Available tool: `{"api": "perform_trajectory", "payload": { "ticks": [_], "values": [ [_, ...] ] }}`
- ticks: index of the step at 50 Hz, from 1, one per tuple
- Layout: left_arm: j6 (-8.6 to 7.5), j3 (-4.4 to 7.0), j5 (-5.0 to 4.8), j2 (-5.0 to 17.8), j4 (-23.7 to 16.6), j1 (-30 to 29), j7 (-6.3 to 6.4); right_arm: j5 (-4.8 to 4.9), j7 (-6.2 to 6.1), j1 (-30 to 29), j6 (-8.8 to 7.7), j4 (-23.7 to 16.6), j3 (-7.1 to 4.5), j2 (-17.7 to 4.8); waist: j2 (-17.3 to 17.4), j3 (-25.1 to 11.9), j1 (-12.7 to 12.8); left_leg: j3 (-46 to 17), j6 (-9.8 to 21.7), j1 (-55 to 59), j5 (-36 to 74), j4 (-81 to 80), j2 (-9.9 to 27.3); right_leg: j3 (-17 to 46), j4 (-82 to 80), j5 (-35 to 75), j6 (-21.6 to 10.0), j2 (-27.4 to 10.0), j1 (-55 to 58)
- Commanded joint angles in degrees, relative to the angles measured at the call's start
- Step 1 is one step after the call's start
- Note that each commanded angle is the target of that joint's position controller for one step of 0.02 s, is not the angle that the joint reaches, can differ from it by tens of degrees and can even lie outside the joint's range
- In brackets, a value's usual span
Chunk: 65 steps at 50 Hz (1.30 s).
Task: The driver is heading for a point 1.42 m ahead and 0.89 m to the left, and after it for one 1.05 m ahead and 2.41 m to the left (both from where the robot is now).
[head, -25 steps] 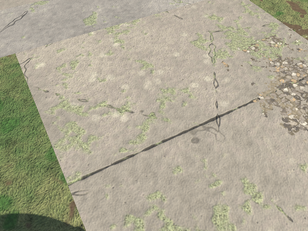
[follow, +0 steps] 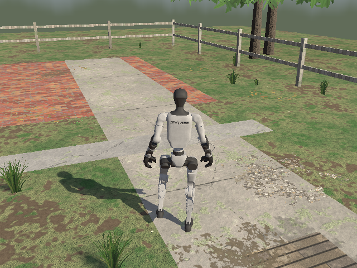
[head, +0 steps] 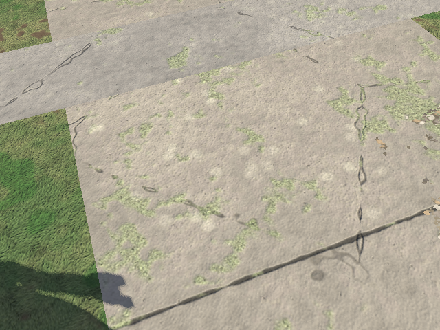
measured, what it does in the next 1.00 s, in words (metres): walks ahead, turning left: left foot, then right foot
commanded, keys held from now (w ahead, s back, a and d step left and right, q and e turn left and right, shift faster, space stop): w+q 1.00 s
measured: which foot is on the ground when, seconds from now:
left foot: up 0.00-0.28, down 0.30-0.80, up 0.82-1.00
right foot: down 0.00-0.32, up 0.34-0.78, down 0.80-1.00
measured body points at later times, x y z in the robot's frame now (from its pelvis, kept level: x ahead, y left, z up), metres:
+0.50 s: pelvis +0.26 +0.09 -0.01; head +0.29 +0.11 +0.44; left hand +0.33 +0.39 -0.11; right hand +0.43 -0.15 -0.11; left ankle +0.27 +0.15 -0.75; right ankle +0.31 -0.09 -0.66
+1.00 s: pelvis +0.53 +0.12 +0.00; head +0.56 +0.13 +0.44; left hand +0.46 +0.41 -0.11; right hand +0.80 -0.03 -0.11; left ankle +0.45 +0.24 -0.66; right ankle +0.60 +0.04 -0.75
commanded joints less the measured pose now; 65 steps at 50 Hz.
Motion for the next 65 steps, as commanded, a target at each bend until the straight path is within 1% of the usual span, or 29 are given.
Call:
{"api": "perform_trajectory", "payload": {
  "ticks": [1, 5, 10, 13, 15, 16, 17, 18, 19, 20, 21, 22, 25, 28, 31, 34, 37, 39, 40, 41, 42, 43, 44, 46, 50, 57, 61, 64, 65],
  "values": [
    [-1.33, 1.71, 0.21, 6.95, -2.68, -3.25, 0.88, -0.25, 0.21, 0.95, 0.15, -3.01, -0.46, -1.3, -6.85, 1.22, -1.97, -3.34, -0.46, -4.41, 8.31, -4.92, 1.7, 7.11, -10.53, 14.24, -7.97, -16.1, 1.83],
    [-0.72, 2.19, -0.26, 8.85, -1.2, -1.56, 1.61, -0.64, 1.66, -6.56, -0.14, -5.6, 0.31, 0.04, -5.81, 3.71, 0.72, 1.04, 0.42, -3.42, 15.52, -16.67, 1.05, 1.29, -11.07, 14.29, -6.55, -15.99, 3.89],
    [1.16, 2.89, -1.51, 10.7, 1.18, 2.05, 1.85, -0.47, 3.35, -13.55, -0.15, -10.07, 0.7, 0.11, -5.76, 5.83, 2.82, 5.55, 3.1, -5.35, 8.94, -23.96, -0.09, -1.95, -6.86, 20.15, -5.37, -18.56, 13.04],
    [2.34, 3.44, -2.09, 13.18, 0.98, 0.44, 2.29, -0.37, 3.74, -9.5, 0.2, -10.91, -0.63, -2.35, -8.81, 1.09, -1.01, 10.68, 6.31, 4.79, 0.41, -24.63, -5.31, -4.35, 4.1, 46.77, -3.46, -18.45, 15.04],
    [2.92, 3.21, -2.55, 13.45, 0.55, -1.07, 2.6, -0.18, 2.75, 6.25, 0.47, -7.25, -3.84, -7.91, -7.48, -7.37, -9.77, 10.97, 10.15, 27.9, 3.56, -30.3, -10.08, -6.46, 26.04, 49.1, -0.43, -15.03, 7.32],
    [2.19, 1.72, -0.49, 9.09, -0.91, 0.5, 2.54, -0.24, 1.35, 12.45, 1.06, -5.92, -5.49, -13.75, 3.1, -11.97, -10.2, -6.31, 13.96, 44.73, 7.32, -30.86, 0.89, -6.08, 45.17, 16.76, 2.41, -11.26, -9.57],
    [0.1, -0.21, -0.41, 3.58, -3.97, 3.54, 1.77, -0.36, 1.59, 8.92, 0.22, -7.94, -5.4, -16.9, 12.51, -19.6, -4.21, -40.7, 25.81, 59.46, -4.03, -41.14, 13.14, 4.9, 63.07, -23.02, 5.22, 1.39, -30.99],
    [-1.97, 0.8, -2.5, 9.01, -4.87, -3.66, 0.93, -0.68, 2.12, 10.32, -0.41, -8.31, -3.88, -11.61, 3.28, -19.85, -8.73, -40.69, 23.05, 59.05, -6.16, -46.07, 13.28, 14.2, 64.94, -20.83, 3.68, -1.43, -36.98],
    [-2.79, 0.85, -3.79, 9.37, -6.18, -7.05, 0.65, -0.86, 2.13, 8.75, -1.04, -7.95, -3.19, -9.04, 1.88, -12.42, -7.95, -32.09, 20.76, 52.78, -3.1, -45.82, 11.46, 13.47, 62.09, -16.26, 2.22, -3.59, -39.31],
    [-2.97, 0.7, -2.76, 8.54, -5.63, -7.05, 1.11, -0.64, 2.12, 4.92, -1.38, -8.42, -2.63, -7.39, -3.32, -7.17, -4.85, -25.08, 18.68, 43.47, 2.92, -45.76, 8.71, 13.27, 56.67, -12.0, 1.97, -6.22, -36.65],
    [-2.56, 1.23, -1.23, 9.3, -4.97, -6.62, 1.5, -0.86, 1.85, 1.47, -1.47, -9.23, -2.01, -5.23, -2.99, -5.14, -2.74, -20.14, 17.47, 36.66, 8.24, -46.29, 6.6, 13.27, 51.88, -9.64, 2.3, -7.92, -32.6],
    [-1.78, 1.5, -0.82, 9.49, -4.75, -5.42, 1.39, -1.49, 1.56, -0.17, -1.5, -10.28, -1.69, -4.65, -1.73, -4.28, -1.13, -18.09, 17.21, 32.03, 11.41, -47.56, 5.28, 13.5, 49.95, -7.98, 2.68, -8.7, -28.99],
    [-0.09, 1.22, -0.02, 7.54, -5.36, -5.81, 1.48, -1.24, 0.69, 0.58, -1.88, -10.35, -2.13, -6.28, -1.86, -3.09, -0.23, -13.8, 17.65, 25.93, 18.25, -49.56, 3.41, 11.93, 42.86, -4.2, 5.19, -7.97, -26.97],
    [0.14, 0.43, 0.08, 5.88, -7.33, -12.37, 1.47, -0.81, -0.38, 3.11, -1.59, -9.61, -2.47, -7.45, -0.79, -1.23, -2.32, -10.39, 15.46, 23.95, 17.02, -49.44, 0.74, 11.31, 30.3, 6.12, 6.79, -6.11, -27.44],
    [-0.39, -0.19, -0.57, 4.97, -8.68, -18.29, 0.67, -0.49, -0.82, 5.32, -1.05, -8.97, -2.55, -7.66, 1.21, -0.6, -4.88, -9.98, 13.12, 23.05, 10.45, -48.34, -0.85, 10.88, 18.26, 14.71, 6.8, -3.18, -23.45],
    [-1.12, 0.11, -1.29, 6.43, -9.99, -21.44, -0.18, -0.14, -0.96, 7.8, -0.59, -8.02, -2.62, -7.72, 2.02, -0.29, -5.99, -14.14, 12.54, 25.89, 6.97, -45.47, 0.95, 12.03, 13.17, 14.84, 6.01, -1.86, -21.7],
    [-1.98, 1.01, -1.5, 8.6, -10.01, -19.6, -0.71, -0.27, -1.31, 7.63, -0.11, -8.09, -2.71, -7.5, 3.9, -0.7, -4.3, -19.34, 11.33, 29.78, 6.49, -40.64, 2.66, 12.94, 10.15, 8.46, 4.04, -1.36, -18.37],
    [-2.55, 2.21, -1.15, 10.34, -8.0, -11.36, -0.3, -0.44, -1.26, 6.02, 0.08, -8.92, -2.12, -5.64, 4.43, -4.12, 0.28, -18.79, 8.96, 28.47, 10.6, -33.28, -0.37, 11.72, 6.77, 7.61, 1.37, -1.56, -6.35],
    [-2.76, 3.06, -0.08, 13.06, -7.21, -3.42, 0.17, -1.1, -0.99, 5.53, -0.15, -10.05, -0.88, -2.44, 0.12, -11.29, 3.94, -14.74, 6.8, 22.61, 6.56, -19.31, -3.68, 18.76, 8.07, 5.55, -2.17, -9.56, 7.57],
    [-2.13, 4.23, 0.89, 18.06, -5.62, 3.31, 0.31, 0.05, -1.08, 13.14, -0.68, -11.6, 0.25, 1.34, -16.97, -19.29, 1.66, -6.68, 2.39, 2.44, -16.57, 0.42, -12.2, 43.28, 4.64, -4.18, -11.44, -23.08, 28.02],
    [-1.75, 3.51, -0.66, 14.33, -5.14, 3.71, -0.15, 0.82, -1.21, 14.39, -0.86, -10.96, -0.22, -3.46, -19.37, -18.29, 1.92, -6.87, 1.57, -7.27, -22.58, 10.11, -8.56, 55.13, 0.26, -18.59, -12.92, -26.32, 28.48],
    [-1.34, 2.29, -1.0, 9.92, -6.07, 0.86, 0.06, 0.65, -1.18, 9.08, -0.52, -10.85, -1.34, -7.56, -12.75, -10.3, 3.34, -6.78, 1.18, -9.72, -17.29, 13.28, -5.97, 46.68, -1.04, -20.83, -10.18, -23.7, 21.54],
    [-0.76, 1.65, -0.64, 8.47, -6.42, -2.11, 0.23, -0.09, -1.21, 5.26, -0.14, -11.56, -1.51, -7.73, -8.86, -5.61, 2.77, -4.51, 0.91, -8.4, -12.89, 12.72, -3.94, 38.01, -1.48, -14.56, -8.07, -21.08, 14.29],
    [-0.44, 0.74, -0.11, 6.35, -5.74, -5.32, 0.43, -0.54, -0.65, 3.15, 0.2, -12.48, -1.77, -6.11, -9.19, -0.79, 0.29, -3.96, 0.84, -4.36, -7.91, 8.03, -0.8, 27.32, -4.21, -3.85, -6.58, -16.7, 4.25],
    [-1.29, 1.37, -0.53, 8.0, -3.8, -4.96, 0.52, -0.21, -0.2, 2.34, 1.26, -13.62, -1.12, -2.66, -9.07, 0.42, -0.71, -2.19, 0.04, -3.79, -3.6, 2.84, 0.81, 17.55, -8.37, 5.37, -7.92, -16.0, 0.94],
    [-0.2, 1.97, -0.77, 11.08, -1.13, -2.97, 1.11, -0.38, 1.55, -7.23, 0.46, -15.77, -0.11, -0.87, -6.9, 2.42, 2.39, 1.97, 0.11, -3.01, 12.62, -16.74, 0.26, 4.41, -8.71, 14.24, -6.18, -15.1, 5.16],
    [1.05, 2.47, -1.81, 13.1, 0.52, -0.18, 1.09, -0.1, 2.94, -12.4, 0.4, -18.14, 0.05, -0.87, -6.9, 4.63, 3.62, 5.32, 2.13, -1.99, 9.53, -23.88, -0.93, 1.25, -7.08, 18.01, -5.09, -17.18, 10.52],
    [2.09, 3.25, -2.72, 15.68, 0.58, -0.76, 1.53, -0.61, 3.21, -8.8, 0.83, -18.42, -1.4, -3.72, -9.35, 1.03, -0.24, 9.64, 5.61, 6.87, 0.79, -25.95, -5.72, -2.04, 3.19, 43.87, -3.46, -17.51, 13.74],
    [2.54, 3.39, -2.98, 16.19, 0.43, -1.36, 1.75, -0.63, 3.01, -2.35, 1.04, -16.94, -2.62, -5.74, -9.23, -2.59, -4.27, 10.92, 7.38, 15.31, 0.5, -27.99, -8.26, -3.44, 12.35, 50.76, -2.61, -16.6, 12.7]
  ]
}}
